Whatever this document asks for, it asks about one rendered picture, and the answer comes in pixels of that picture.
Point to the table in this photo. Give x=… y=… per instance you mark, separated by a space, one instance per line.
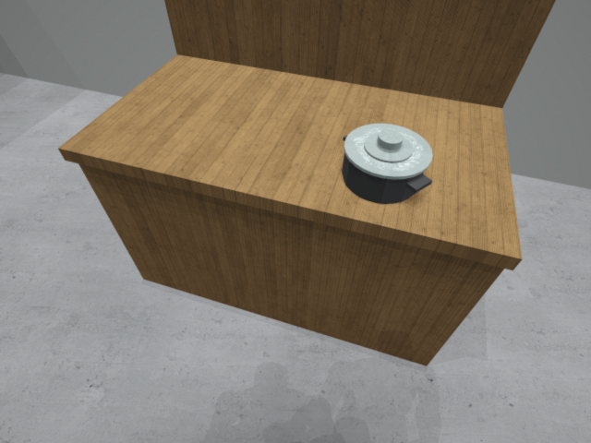
x=222 y=171

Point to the lid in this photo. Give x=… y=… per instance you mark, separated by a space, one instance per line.
x=362 y=150

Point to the knob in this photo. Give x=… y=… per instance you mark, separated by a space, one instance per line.
x=390 y=139

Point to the pot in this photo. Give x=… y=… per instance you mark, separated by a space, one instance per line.
x=380 y=190

